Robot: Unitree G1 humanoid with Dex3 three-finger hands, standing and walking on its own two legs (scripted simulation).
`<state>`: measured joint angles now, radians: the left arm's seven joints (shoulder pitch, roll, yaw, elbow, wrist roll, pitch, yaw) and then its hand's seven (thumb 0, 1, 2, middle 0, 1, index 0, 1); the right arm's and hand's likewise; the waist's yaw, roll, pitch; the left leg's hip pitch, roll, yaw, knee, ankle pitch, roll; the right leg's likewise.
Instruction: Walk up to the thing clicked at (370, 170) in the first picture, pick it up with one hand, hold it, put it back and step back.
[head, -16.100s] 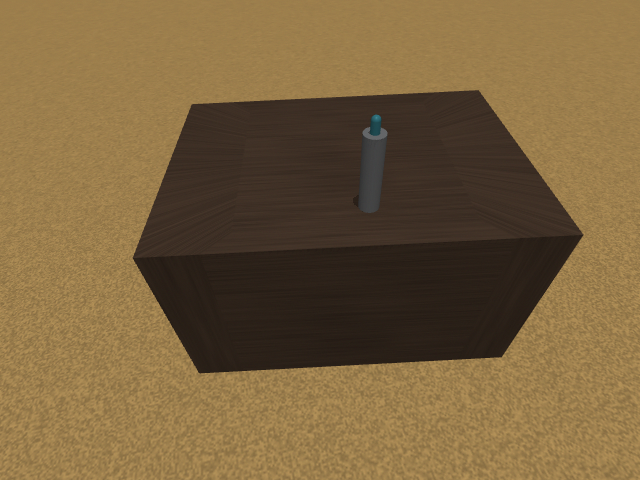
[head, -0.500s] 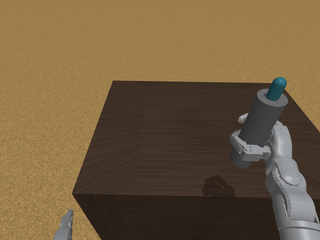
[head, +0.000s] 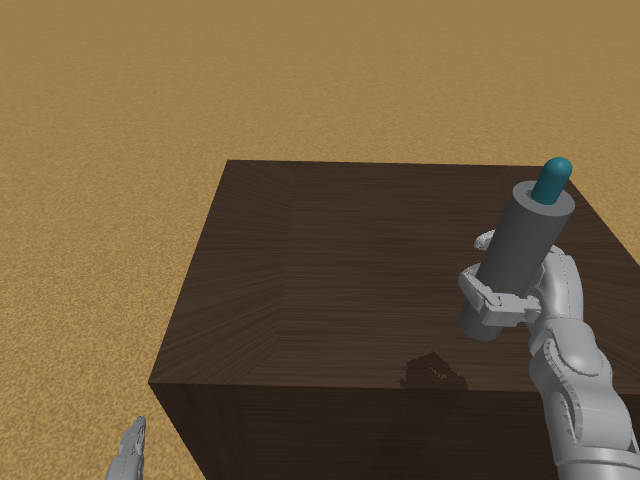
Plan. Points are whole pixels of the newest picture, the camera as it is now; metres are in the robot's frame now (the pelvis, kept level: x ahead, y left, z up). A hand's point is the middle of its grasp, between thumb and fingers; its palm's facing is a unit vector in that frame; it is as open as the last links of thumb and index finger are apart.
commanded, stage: hold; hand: right
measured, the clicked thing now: (512, 258) +0.33 -0.17 +0.18
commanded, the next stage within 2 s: crouch in 1.76 s
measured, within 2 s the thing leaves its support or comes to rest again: neither
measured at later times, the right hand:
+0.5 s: hand (496, 284) +0.33 -0.17 +0.13, palm faces +0.16 +0.99 +0.01, open 7.5 cm
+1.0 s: hand (500, 286) +0.33 -0.18 +0.13, palm faces +0.16 +0.99 +0.01, open 7.5 cm
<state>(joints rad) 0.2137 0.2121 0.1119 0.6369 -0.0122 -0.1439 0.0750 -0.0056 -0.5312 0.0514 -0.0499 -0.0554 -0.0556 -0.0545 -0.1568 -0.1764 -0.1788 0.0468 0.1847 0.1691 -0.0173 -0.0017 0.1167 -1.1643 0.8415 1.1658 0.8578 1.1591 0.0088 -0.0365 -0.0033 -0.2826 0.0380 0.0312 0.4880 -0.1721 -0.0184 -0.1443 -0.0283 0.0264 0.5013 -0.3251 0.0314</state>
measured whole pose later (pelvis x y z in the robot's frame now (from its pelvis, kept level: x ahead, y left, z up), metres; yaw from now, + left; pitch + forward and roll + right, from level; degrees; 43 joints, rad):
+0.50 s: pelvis +0.00 +0.00 +0.00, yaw +0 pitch -2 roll +0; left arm 0.20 0.21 0.12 0.66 -0.01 -0.15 0.08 -0.01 -0.54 0.06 -0.05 -0.05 -0.06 -0.06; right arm -0.15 -0.18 -0.19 0.08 0.18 0.15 -0.01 0.00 0.12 -1.16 0.84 1.17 0.86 1.16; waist 0.01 -0.03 0.00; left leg -0.28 0.04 0.04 0.48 -0.17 -0.02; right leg -0.14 -0.03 0.03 0.49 -0.32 0.03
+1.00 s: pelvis +0.01 -0.01 +0.00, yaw +0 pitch -2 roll +0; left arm 0.21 0.20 0.11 0.66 -0.01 -0.15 0.07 -0.01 -0.54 0.06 -0.05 -0.05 -0.06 -0.05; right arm -0.13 -0.18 -0.17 0.07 0.18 0.12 -0.01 0.00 0.12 -1.17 0.84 1.17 0.86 1.16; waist 0.00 -0.03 0.00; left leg -0.27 0.05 0.03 0.47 -0.17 -0.03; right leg -0.13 -0.02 0.03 0.49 -0.33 0.02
